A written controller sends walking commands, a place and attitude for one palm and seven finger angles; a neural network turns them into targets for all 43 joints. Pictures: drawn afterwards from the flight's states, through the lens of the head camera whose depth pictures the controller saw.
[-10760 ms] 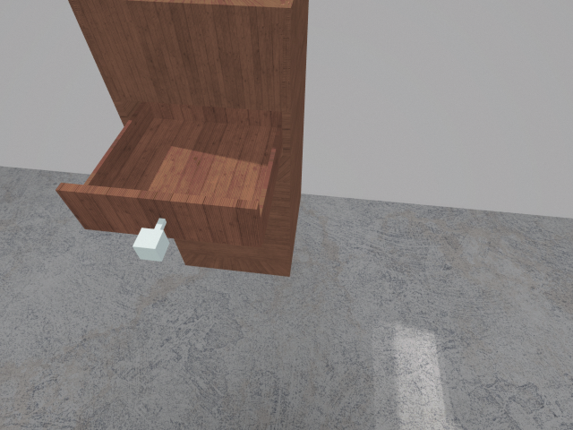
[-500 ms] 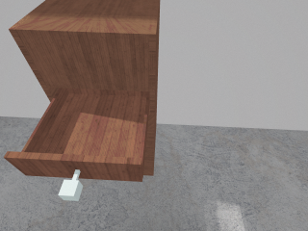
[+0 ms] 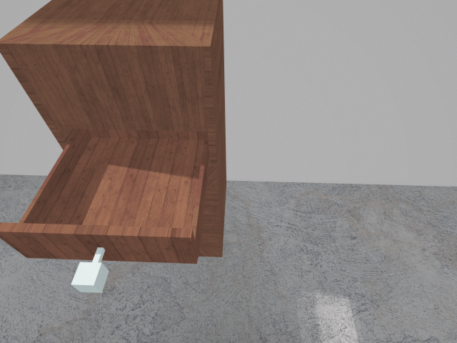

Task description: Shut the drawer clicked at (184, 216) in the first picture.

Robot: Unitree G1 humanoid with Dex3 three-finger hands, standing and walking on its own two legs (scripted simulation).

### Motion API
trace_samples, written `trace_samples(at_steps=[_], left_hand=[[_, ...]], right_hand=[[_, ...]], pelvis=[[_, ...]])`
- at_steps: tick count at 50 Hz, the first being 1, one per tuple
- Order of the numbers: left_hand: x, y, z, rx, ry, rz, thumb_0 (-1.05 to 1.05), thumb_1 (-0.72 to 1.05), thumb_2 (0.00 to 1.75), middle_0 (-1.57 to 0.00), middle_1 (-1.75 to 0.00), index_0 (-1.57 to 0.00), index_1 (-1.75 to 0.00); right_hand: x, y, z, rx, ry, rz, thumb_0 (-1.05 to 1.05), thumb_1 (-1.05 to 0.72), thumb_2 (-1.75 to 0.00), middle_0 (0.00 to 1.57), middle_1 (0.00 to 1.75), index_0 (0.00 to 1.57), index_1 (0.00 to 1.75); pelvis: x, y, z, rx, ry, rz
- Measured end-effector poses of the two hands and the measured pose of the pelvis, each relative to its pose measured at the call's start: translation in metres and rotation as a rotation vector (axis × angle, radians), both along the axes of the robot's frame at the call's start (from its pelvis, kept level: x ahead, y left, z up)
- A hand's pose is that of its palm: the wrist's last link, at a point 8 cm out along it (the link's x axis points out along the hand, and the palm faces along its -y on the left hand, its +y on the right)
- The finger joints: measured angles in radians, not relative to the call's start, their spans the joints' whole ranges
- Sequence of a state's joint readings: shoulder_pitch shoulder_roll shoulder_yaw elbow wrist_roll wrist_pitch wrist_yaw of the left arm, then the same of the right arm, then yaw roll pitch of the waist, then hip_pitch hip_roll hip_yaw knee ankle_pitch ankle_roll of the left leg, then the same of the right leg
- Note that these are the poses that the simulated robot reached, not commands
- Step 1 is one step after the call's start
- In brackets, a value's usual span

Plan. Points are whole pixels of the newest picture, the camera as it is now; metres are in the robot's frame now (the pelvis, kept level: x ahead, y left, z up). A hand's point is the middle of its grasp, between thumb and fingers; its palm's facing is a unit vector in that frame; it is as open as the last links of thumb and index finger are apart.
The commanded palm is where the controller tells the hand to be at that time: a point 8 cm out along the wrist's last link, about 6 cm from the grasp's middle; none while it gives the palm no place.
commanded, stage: come to a stop and stand still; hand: left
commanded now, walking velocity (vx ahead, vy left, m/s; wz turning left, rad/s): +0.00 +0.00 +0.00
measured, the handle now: (94, 267) +0.26 +0.29 -0.07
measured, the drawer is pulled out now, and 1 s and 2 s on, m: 0.30 0.29 0.29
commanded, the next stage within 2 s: look again from close up in 0.04 s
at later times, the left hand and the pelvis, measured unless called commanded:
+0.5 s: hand out of the picture +0.02 +0.21 -0.18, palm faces +0.06 -0.97 -0.23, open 7.3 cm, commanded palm none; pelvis +0.00 +0.03 -0.01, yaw +2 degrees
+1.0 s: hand out of the picture +0.13 +0.24 -0.06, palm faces +0.24 -0.97 -0.10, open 7.0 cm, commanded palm +0.07 +0.27 -0.06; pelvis -0.04 +0.06 -0.02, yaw +2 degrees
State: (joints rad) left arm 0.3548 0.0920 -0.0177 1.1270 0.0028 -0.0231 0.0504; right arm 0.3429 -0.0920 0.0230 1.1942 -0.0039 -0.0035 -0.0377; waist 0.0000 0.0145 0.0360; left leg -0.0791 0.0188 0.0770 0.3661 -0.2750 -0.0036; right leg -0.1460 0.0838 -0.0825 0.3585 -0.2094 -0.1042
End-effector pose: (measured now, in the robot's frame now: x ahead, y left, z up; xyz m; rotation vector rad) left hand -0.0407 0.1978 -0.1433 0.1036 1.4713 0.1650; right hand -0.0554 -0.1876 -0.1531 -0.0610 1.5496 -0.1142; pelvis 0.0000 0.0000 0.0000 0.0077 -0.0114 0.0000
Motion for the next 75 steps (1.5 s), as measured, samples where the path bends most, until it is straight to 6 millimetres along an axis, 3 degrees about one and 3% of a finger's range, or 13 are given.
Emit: trace_samples(at_steps=[10,19,28,33,40,42,44,47,48,56,62,69,75], left_hand=[[0.006,0.000,-0.004,-0.007,-0.010,-0.022,0.01,0.92,0.90,-0.20,-0.30,-0.20,-0.30],[0.031,0.042,-0.005,0.062,-0.117,-0.002,0.01,0.92,0.90,-0.20,-0.30,-0.21,-0.30],[0.059,0.069,0.002,0.075,-0.202,-0.033,0.00,0.91,0.90,-0.19,-0.30,-0.20,-0.30],[0.056,0.073,0.002,0.062,-0.195,-0.043,0.00,0.91,0.90,-0.19,-0.30,-0.20,-0.30],[0.034,0.076,-0.003,0.046,-0.137,-0.041,0.00,0.92,0.90,-0.20,-0.30,-0.20,-0.30],[0.054,0.082,0.014,0.048,-0.286,0.058,0.01,0.93,0.90,-0.20,-0.31,-0.21,-0.31],[0.089,0.090,0.049,0.094,-0.557,0.070,0.02,0.93,0.90,-0.21,-0.32,-0.22,-0.31],[0.141,0.090,0.101,0.104,-0.888,0.058,0.02,0.93,0.90,-0.23,-0.34,-0.24,-0.34],[0.144,0.091,0.103,0.103,-0.901,0.054,0.01,0.93,0.90,-0.24,-0.36,-0.24,-0.35],[0.120,0.065,0.096,-0.048,-1.241,0.005,0.01,0.92,0.90,-0.37,-0.49,-0.34,-0.48],[0.118,0.062,0.115,0.018,-1.518,-0.159,0.01,0.91,0.90,-0.49,-0.62,-0.48,-0.61],[0.126,0.065,0.103,-0.055,-1.340,-0.161,0.01,0.90,0.90,-0.63,-0.77,-0.63,-0.77],[0.128,0.076,0.127,0.004,-1.337,-0.136,0.02,0.90,0.90,-0.75,-0.90,-0.75,-0.90]], right_hand=[[0.002,-0.009,0.001,-0.023,-0.013,0.011,0.00,-0.91,-0.90,0.19,0.30,0.20,0.30],[0.046,-0.025,-0.001,-0.096,-0.148,0.051,0.00,-0.91,-0.90,0.19,0.30,0.20,0.30],[0.084,-0.010,0.005,-0.101,-0.271,0.095,0.00,-0.91,-0.90,0.19,0.30,0.20,0.30],[0.084,0.003,0.005,-0.091,-0.273,0.100,0.00,-0.92,-0.90,0.19,0.30,0.20,0.30],[0.062,0.012,0.005,-0.086,-0.219,0.090,0.01,-0.92,-0.90,0.19,0.30,0.20,0.30],[0.064,0.013,0.011,-0.102,-0.291,0.085,0.01,-0.92,-0.90,0.20,0.30,0.21,0.30],[0.075,0.011,0.018,-0.121,-0.420,0.100,0.01,-0.92,-0.90,0.20,0.30,0.21,0.30],[0.102,0.008,0.025,-0.123,-0.603,0.121,0.01,-0.92,-0.90,0.20,0.30,0.21,0.30],[0.112,0.006,0.028,-0.122,-0.663,0.127,0.01,-0.91,-0.90,0.20,0.30,0.21,0.30],[0.193,-0.005,0.056,-0.159,-0.995,0.274,0.01,-0.91,-0.90,0.20,0.30,0.20,0.30],[0.234,0.002,0.042,-0.114,-1.105,0.357,0.01,-0.91,-0.90,0.19,0.30,0.20,0.30],[0.227,0.015,0.017,-0.029,-1.036,0.272,0.01,-0.91,-0.90,0.20,0.30,0.21,0.30],[0.199,0.003,0.008,-0.047,-0.920,0.200,0.01,-0.90,-0.90,0.20,0.30,0.21,0.30]], pelvis=[[-0.002,-0.002,-0.003,-0.002,0.017,0.021],[0.000,0.014,-0.009,-0.024,0.011,0.045],[-0.006,0.033,-0.006,-0.013,-0.007,0.025],[-0.010,0.041,-0.004,-0.010,-0.012,0.018],[-0.014,0.050,-0.004,-0.013,-0.016,0.011],[-0.018,0.051,-0.005,-0.008,-0.010,0.012],[-0.020,0.053,-0.007,0.006,0.000,0.016],[-0.027,0.056,-0.012,0.013,0.014,0.041],[-0.029,0.056,-0.014,0.010,0.025,0.044],[-0.051,0.042,-0.050,-0.007,0.153,0.039],[-0.060,0.030,-0.084,-0.026,0.218,0.060],[-0.057,0.017,-0.087,-0.032,0.229,0.068],[-0.045,0.010,-0.076,-0.036,0.226,0.070]])
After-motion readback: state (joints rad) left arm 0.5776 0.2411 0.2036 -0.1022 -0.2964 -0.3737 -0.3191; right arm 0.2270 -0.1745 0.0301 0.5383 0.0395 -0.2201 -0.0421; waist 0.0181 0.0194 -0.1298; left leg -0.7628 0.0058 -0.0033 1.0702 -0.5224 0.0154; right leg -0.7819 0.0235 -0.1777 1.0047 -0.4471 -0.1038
